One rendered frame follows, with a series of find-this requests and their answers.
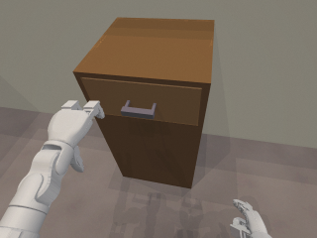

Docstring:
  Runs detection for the left robot forearm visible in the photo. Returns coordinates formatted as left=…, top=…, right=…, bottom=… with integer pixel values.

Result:
left=0, top=140, right=75, bottom=238

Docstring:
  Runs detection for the left robot hand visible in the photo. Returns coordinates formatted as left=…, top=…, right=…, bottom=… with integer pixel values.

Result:
left=48, top=100, right=105, bottom=173

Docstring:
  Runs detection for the handle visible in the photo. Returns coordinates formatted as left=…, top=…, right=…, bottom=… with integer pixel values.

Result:
left=121, top=100, right=157, bottom=120

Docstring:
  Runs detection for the right robot hand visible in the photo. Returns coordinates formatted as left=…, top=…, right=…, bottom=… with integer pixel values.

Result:
left=230, top=199, right=268, bottom=238

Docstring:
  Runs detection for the drawer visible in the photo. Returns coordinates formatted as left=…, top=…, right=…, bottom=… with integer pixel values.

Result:
left=82, top=77, right=202, bottom=125

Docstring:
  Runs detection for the cabinet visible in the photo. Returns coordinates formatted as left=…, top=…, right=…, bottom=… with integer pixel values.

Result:
left=73, top=17, right=215, bottom=189

